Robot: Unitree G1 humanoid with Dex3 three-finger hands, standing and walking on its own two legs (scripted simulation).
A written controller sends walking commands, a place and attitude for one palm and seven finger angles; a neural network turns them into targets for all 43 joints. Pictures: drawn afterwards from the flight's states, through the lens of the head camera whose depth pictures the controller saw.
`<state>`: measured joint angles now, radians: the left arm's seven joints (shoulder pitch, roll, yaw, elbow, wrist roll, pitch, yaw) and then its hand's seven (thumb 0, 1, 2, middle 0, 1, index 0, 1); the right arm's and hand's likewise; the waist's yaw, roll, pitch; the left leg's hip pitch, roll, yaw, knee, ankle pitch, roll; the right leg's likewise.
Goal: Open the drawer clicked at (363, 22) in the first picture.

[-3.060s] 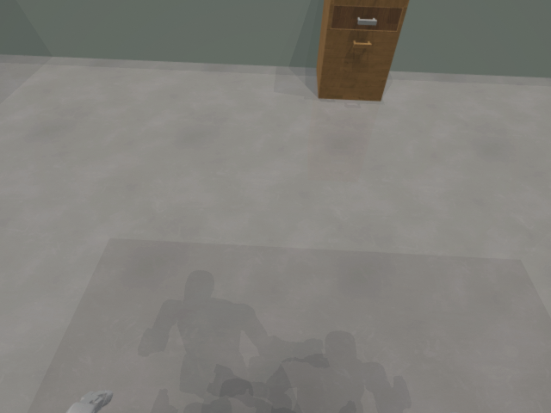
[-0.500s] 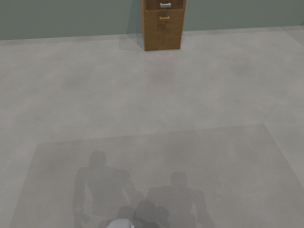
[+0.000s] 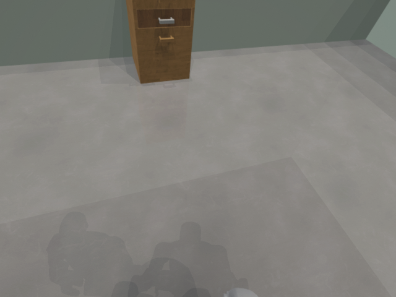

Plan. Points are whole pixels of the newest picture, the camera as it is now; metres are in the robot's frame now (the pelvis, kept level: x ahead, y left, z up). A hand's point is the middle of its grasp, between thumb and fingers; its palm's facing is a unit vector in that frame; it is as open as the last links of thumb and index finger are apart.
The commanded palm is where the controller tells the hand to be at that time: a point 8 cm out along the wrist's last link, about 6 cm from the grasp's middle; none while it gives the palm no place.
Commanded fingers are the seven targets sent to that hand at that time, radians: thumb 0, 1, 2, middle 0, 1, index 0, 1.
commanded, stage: walk to a spot facing it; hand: left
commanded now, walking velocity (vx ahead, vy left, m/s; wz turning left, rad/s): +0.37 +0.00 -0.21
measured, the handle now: (166, 20) +1.84 +0.32 -0.25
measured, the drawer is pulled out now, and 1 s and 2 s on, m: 0.00 0.00 0.00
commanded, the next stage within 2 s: none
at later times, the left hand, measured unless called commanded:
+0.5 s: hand (158, 215) +0.36 +0.12 -0.18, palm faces -0.07 -0.99 -0.14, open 7.3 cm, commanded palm none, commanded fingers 0.00 0.90 0.90 -0.20 -0.30 -0.20 -0.30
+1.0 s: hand (145, 168) +0.51 +0.19 -0.18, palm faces -0.11 -0.98 -0.15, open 7.4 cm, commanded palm none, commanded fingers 0.00 0.90 0.90 -0.20 -0.30 -0.20 -0.30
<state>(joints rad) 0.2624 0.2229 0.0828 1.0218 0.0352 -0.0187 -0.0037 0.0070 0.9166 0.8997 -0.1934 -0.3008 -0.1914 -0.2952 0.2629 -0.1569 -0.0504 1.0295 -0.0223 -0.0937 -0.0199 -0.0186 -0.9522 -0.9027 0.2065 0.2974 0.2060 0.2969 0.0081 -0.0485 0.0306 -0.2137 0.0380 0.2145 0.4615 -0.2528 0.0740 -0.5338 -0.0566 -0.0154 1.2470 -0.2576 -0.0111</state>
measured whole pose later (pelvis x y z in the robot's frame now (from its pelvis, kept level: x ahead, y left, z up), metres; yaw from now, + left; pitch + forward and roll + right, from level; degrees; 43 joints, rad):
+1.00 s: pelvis +0.50 +0.01 +0.00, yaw -10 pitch +0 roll -1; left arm 0.30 0.18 0.07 1.11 0.03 -0.02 -0.01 0.01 0.92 0.90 -0.20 -0.30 -0.19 -0.30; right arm 0.23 -0.15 -0.05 1.03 -0.03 -0.10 -0.02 -0.01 -0.94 -0.90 0.20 0.30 0.20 0.30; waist 0.01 -0.03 0.05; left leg -0.24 0.10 0.22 0.51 -0.26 0.02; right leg -0.45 -0.08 -0.06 1.22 -0.35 0.00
